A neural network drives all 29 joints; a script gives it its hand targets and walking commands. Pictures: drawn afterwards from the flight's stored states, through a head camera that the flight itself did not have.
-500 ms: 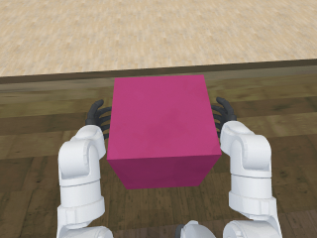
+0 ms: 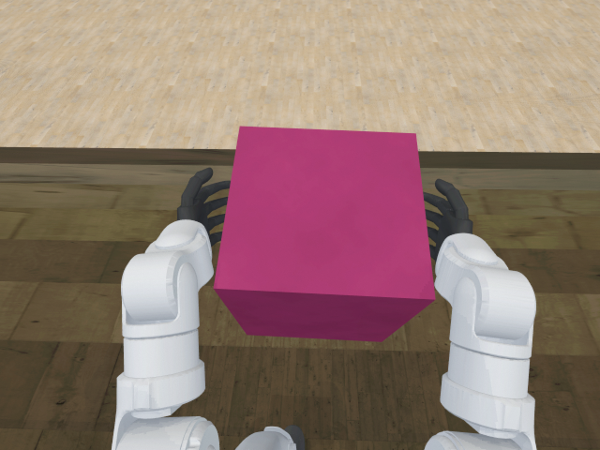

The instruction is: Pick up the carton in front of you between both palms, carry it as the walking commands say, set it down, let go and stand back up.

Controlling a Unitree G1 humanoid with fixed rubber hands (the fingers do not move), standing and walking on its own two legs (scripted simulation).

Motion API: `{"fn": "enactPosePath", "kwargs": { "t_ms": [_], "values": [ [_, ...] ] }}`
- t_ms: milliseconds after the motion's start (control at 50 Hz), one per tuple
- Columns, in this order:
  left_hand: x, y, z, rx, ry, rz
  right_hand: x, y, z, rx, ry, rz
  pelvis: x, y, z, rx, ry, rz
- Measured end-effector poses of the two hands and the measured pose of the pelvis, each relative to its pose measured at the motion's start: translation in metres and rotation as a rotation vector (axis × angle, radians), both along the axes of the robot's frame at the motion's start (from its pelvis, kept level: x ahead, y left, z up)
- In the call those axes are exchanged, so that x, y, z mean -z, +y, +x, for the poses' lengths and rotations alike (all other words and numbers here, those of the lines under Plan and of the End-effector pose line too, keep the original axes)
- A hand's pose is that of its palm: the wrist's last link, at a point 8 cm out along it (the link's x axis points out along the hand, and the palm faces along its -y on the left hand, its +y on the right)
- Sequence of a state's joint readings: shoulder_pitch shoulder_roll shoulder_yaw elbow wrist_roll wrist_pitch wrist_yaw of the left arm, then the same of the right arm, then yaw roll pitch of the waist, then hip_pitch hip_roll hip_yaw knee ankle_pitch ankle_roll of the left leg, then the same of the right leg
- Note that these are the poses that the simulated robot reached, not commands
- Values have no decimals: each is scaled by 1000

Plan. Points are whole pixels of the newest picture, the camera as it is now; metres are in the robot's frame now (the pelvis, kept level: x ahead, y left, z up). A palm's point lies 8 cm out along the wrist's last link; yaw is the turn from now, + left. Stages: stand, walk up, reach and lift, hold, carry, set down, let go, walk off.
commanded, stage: carry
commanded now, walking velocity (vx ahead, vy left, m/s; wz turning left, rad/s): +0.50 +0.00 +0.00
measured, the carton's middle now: (319, 248) +0.37 +0.03 +0.06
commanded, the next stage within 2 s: none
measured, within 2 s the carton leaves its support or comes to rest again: neither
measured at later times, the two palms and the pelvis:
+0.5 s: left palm (255, 161) +0.63 +0.18 -0.03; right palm (406, 166) +0.63 -0.12 -0.02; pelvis +0.31 +0.04 -0.09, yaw +2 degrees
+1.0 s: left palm (271, 101) +0.99 +0.22 -0.12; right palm (377, 109) +1.00 -0.08 -0.13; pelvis +0.66 +0.05 -0.22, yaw +0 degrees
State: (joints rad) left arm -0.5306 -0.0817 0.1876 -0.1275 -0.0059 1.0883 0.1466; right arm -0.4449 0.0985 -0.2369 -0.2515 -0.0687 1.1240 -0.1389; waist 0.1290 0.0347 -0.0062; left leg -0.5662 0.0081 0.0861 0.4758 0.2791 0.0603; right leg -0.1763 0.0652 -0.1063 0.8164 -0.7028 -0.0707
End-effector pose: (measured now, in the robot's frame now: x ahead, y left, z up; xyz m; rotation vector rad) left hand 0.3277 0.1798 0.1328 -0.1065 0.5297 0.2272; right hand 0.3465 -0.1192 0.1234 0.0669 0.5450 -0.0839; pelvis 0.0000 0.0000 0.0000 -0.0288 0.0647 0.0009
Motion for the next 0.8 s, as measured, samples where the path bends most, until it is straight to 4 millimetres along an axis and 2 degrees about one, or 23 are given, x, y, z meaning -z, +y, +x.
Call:
{"fn": "enactPosePath", "kwargs": {
  "t_ms": [60, 120, 200, 280, 380, 480, 540, 580, 620, 660, 720, 800],
  "values": [
    [23, 2, 57, 56, -27, 8, 18, 1, 45, 31, -29, -28, 43, 12, 54, 4, -40, -17],
    [59, -7, 104, 111, 28, -5, 50, -8, 76, 77, 26, -55, 69, 22, 88, -16, -28, 15],
    [105, -15, 142, 130, 177, -13, 98, -15, 106, 124, 178, -14, 72, 37, 126, -5, -19, 27],
    [133, -12, 179, 112, 228, -44, 123, -13, 142, 146, 229, 5, 70, 44, 163, -4, 3, 14],
    [150, -2, 228, 79, 213, -56, 136, -3, 202, 138, 216, 16, 69, 45, 220, -22, 30, 3],
    [157, 5, 287, 59, 157, -64, 139, 3, 269, 110, 161, -6, 81, 39, 293, -38, 31, 13],
    [161, 2, 333, 59, 100, -50, 139, 1, 316, 97, 102, -25, 99, 35, 342, -42, 9, 32],
    [163, 1, 366, 54, 53, -33, 143, 0, 352, 74, 56, -34, 119, 32, 378, -42, -20, 53],
    [167, 7, 397, 24, 1, -8, 151, 6, 394, 25, 1, -43, 146, 29, 413, -50, -33, 60],
    [177, 16, 422, 6, 0, 18, 162, 16, 428, -17, -3, -43, 163, 27, 439, -34, -33, 43],
    [195, 27, 452, -20, 59, 24, 182, 28, 468, -49, 52, -40, 175, 22, 476, -35, -33, 30],
    [218, 34, 497, -46, 140, -8, 212, 34, 513, -49, 138, -24, 181, 22, 523, -39, -28, 41]
  ]
}}
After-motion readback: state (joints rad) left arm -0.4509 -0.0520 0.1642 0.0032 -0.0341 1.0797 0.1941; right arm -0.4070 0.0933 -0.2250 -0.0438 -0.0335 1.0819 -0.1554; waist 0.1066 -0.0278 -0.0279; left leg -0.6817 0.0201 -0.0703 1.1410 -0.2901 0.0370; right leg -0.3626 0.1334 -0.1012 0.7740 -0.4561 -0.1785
